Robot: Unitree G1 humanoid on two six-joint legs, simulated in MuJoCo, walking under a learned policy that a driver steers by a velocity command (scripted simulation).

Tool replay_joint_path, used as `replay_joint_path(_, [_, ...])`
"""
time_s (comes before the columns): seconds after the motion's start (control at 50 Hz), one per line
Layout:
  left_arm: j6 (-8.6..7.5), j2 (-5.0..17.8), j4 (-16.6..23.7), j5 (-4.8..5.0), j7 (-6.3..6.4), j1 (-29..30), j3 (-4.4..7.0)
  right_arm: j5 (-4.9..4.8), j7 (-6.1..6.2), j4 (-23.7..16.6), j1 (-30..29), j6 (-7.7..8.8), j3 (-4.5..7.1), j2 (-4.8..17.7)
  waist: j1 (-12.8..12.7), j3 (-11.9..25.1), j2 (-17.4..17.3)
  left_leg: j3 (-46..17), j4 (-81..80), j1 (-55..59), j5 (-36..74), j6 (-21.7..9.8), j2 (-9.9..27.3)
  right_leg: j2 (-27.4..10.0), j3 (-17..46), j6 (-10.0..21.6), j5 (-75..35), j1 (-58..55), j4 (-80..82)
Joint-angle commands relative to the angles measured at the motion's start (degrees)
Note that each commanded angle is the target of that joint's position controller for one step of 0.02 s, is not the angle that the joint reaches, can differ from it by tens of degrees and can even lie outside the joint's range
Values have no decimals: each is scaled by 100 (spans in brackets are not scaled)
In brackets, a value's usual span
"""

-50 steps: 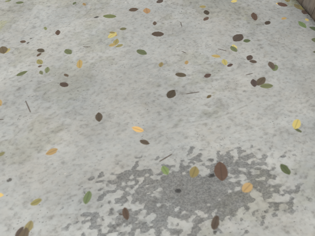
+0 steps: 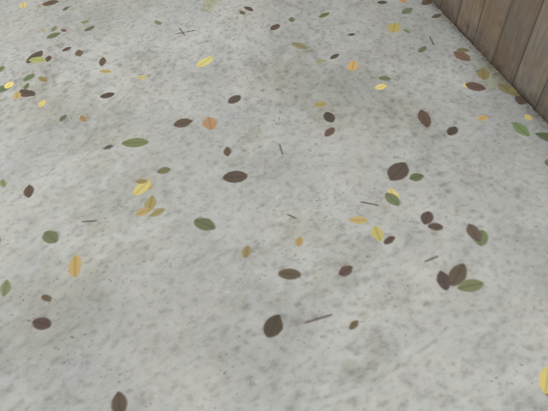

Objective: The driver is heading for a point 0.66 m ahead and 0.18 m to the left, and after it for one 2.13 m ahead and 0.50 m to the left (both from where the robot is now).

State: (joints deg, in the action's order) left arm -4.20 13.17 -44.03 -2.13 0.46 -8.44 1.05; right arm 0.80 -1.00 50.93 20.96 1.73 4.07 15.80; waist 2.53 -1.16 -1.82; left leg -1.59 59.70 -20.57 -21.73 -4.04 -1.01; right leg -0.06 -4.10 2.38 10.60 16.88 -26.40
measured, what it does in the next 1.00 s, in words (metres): walks ahead, turning left: left foot, then right foot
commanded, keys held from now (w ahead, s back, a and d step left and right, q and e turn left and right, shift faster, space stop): w+q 0.46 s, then q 0.34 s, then no key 0.20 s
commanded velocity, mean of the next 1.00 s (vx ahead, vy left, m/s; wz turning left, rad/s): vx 0.34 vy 0.00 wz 0.53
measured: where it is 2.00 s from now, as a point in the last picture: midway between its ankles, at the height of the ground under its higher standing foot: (240, 384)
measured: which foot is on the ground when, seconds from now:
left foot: up 0.00-0.38, down 0.40-0.94, up 0.96-1.00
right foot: down 0.00-0.42, up 0.44-0.90, down 0.92-1.00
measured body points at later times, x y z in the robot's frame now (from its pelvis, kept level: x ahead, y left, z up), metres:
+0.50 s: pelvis +0.24 +0.07 -0.02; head +0.28 +0.09 +0.43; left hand +0.19 +0.33 -0.15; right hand +0.48 -0.13 -0.12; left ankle +0.29 +0.13 -0.74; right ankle +0.14 -0.10 -0.64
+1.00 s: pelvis +0.42 +0.10 -0.01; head +0.46 +0.10 +0.44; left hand +0.41 +0.40 -0.11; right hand +0.64 -0.10 -0.14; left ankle +0.29 +0.13 -0.69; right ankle +0.53 +0.07 -0.74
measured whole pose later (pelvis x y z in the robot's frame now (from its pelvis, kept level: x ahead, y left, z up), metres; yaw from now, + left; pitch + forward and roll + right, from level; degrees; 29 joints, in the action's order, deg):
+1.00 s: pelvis +0.42 +0.10 -0.01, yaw +34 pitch +0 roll +1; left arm -1.1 14.9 -41.9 -0.3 1.5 -7.8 0.7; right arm 0.8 1.5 45.0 15.5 -1.4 4.1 17.7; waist 2.2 -4.7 -1.5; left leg -8.9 53.0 -15.5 -31.6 -2.6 -10.6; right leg 1.5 -0.5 3.0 9.8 21.4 -31.7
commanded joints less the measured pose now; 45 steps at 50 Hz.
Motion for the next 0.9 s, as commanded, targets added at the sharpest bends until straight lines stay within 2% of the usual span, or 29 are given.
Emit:
replay_joint_path(0.02, [-134, 539, 40, 64, 32, -593, 169, 114, -106, -353, 33, -89, 78, 262, -227, 2, 872, -130, 411, -1421, 467, 100, 485, -1496, 1412, 495, -169, -1129, 1674])
replay_joint_path(0.08, [-237, 623, -115, 124, 20, -847, 226, 119, -193, -555, -429, -174, 62, 183, -201, 13, 699, -81, 383, -1791, 915, 210, 548, -1517, 848, 588, -1050, -1287, 1763])
replay_joint_path(0.16, [-222, 627, -293, 99, 8, -1097, 253, 117, -288, -854, -1215, -191, 1, 127, -303, -191, 648, 63, -400, -2122, 1607, 312, 593, -1443, 163, 619, -1468, -1391, 1835])
replay_joint_path(0.22, [-209, 733, -380, 93, 10, -1193, 287, 116, -360, -1069, -1810, -165, -89, 49, -417, -329, 655, 362, -1417, -1740, 2082, 226, 552, -1398, -293, 542, -1589, -1342, 1823])
replay_joint_path(0.28, [-154, 887, -520, 91, 40, -1445, 336, 142, -393, -1262, -2216, -158, -114, 112, -516, -431, 620, 677, -2032, -1501, 1801, 1, 453, -1539, -551, 466, -2010, -1709, 1655])
replay_joint_path(0.3, [-117, 926, -566, 88, 52, -1514, 347, 155, -388, -1304, -2274, -158, -109, 142, -522, -432, 622, 773, -2174, -1421, 1600, -95, 380, -1575, -644, 433, -2371, -1886, 1495])
replay_joint_path(0.34, [-37, 1079, -629, 81, 82, -1554, 378, 181, -338, -1303, -2117, -162, -72, 221, -404, -243, 723, 1013, -2365, -932, 1013, -328, 50, -1592, -882, 354, -4088, -2172, 780])
replay_joint_path(0.36, [19, 1180, -655, 79, 92, -1570, 400, 190, -297, -1223, -1771, -147, -27, 298, -239, 2, 766, 1091, -2449, -485, 710, -469, -179, -1593, -967, 337, -4897, -2257, 95])
replay_joint_path(0.38, [79, 1246, -650, 91, 95, -1557, 411, 203, -241, -1031, -1094, -97, 49, 414, 52, 412, 698, 1084, -2707, 324, 654, -632, -415, -1553, -1045, 297, -5021, -2096, -949])
replay_joint_path(0.4, [106, 1214, -561, 83, 88, -1489, 391, 257, -149, -701, -73, -50, 184, 677, 510, 991, 364, 650, -3062, 1788, 718, -861, -300, -1423, -1124, 117, -3967, -1221, -2448])
replay_joint_path(0.42, [77, 564, -195, 133, 7, -1684, 240, 260, -54, -697, 198, -52, 363, 1373, 335, 1611, -821, -1892, -3268, 3616, 22, -1446, 1439, -812, -1081, -194, 100, 1035, -4417])
replay_joint_path(0.44, [14, 815, 117, 94, -50, -1238, 301, 65, -18, -867, 252, -115, 418, 1647, 411, 2020, -851, -4364, -4240, 4054, 471, -1975, 2204, 83, 29, -372, 2158, 2282, -5526])
replay_joint_path(0.46, [-20, 928, 252, 85, -71, -571, 322, 10, 29, -742, 135, -159, 387, 1494, 448, 1187, -179, -3351, -4327, 3648, 966, -1769, 1960, -298, 539, -298, 1536, 2858, -5513])
replay_joint_path(0.48, [-83, 818, 229, 158, -63, -604, 266, -32, 71, -727, -205, -137, 304, 1175, 180, 479, 6, -2540, -4297, 2723, 2224, -1600, 1814, -508, 479, -282, 1008, 2653, -5052])
replay_joint_path(0.5, [-69, 776, 103, 138, -29, -754, 268, -31, 92, -755, -503, -91, 232, 929, -124, 148, 232, -1901, -4245, 2023, 3604, -1347, 1465, -655, 491, -307, 886, 2186, -4580])
replay_joint_path(0.52, [33, 760, 58, 36, -12, -941, 267, -79, 105, -783, -727, -53, 179, 778, -368, 79, 208, -1436, -4203, 1539, 4515, -1233, 1177, -691, 519, -382, 938, 1763, -4347])
replay_joint_path(0.54, [151, 733, -3, -25, -12, -1126, 268, -91, 88, -821, -820, -8, 139, 686, -484, 205, 138, -1172, -4158, 1307, 5106, -1160, 1050, -681, 521, -448, 956, 1436, -4182])
replay_joint_path(0.58, [308, 640, 38, -20, -25, -1152, 259, -97, 51, -783, -702, 68, 157, 782, -560, 382, 98, -943, -4081, 1145, 5878, -1139, 876, -547, 432, -552, 843, 1305, -3937])
replay_joint_path(0.64, [386, 590, 206, 6, -21, -738, 236, -72, 77, -755, -440, 31, 186, 886, -423, 422, -47, -918, -4017, 1144, 5957, -1008, 709, -442, 382, -599, 386, 1527, -3438])
replay_joint_path(0.72, [407, 640, 450, 43, -3, -33, 197, -66, 142, -728, -110, -82, 187, 881, -139, 387, -226, -1200, -3853, 1447, 5594, -793, 671, -312, 470, -565, -96, 1744, -2640])
replay_joint_path(0.8, [372, 746, 606, 100, 23, 404, 167, -14, 199, -731, 109, -186, 216, 946, 63, 297, -266, -1637, -3512, 1903, 5581, -765, 781, -101, 602, -459, -11, 1774, -1968])
replay_joint_path(0.86, [306, 825, 525, 133, 60, 155, 163, 35, 227, -781, -39, -232, 201, 915, -15, 249, -343, -1786, -3139, 1923, 5661, -608, 778, 41, 621, -255, 221, 1164, -1228])
replay_joint_path(0.88, [281, 856, 464, 137, 78, -58, 173, 27, 232, -810, -173, -233, 194, 914, -124, 243, -373, -1828, -2979, 1763, 5550, -486, 708, 103, 593, -162, 207, 697, -826])
replay_joint_path(0.9, [240, 866, 386, 107, 107, -344, 185, -30, 235, -834, -330, -212, 183, 913, -330, 264, -323, -1815, -2660, 1569, 5384, -320, 539, 150, 535, -57, -231, 81, -161])
Keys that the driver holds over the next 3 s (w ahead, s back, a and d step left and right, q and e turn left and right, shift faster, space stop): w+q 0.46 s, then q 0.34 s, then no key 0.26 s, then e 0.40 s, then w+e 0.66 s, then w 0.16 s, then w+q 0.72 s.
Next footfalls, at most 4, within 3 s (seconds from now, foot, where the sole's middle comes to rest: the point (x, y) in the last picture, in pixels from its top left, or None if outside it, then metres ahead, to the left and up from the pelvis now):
0.40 left None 0.33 0.15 -0.78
0.92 right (255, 383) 0.56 0.09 -0.78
1.32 left None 0.39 0.21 -0.78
1.72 right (290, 404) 0.51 0.01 -0.78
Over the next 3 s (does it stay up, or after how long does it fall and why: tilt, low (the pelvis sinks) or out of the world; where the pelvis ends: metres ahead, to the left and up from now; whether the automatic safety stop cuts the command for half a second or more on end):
stays up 1.09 0.11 0.00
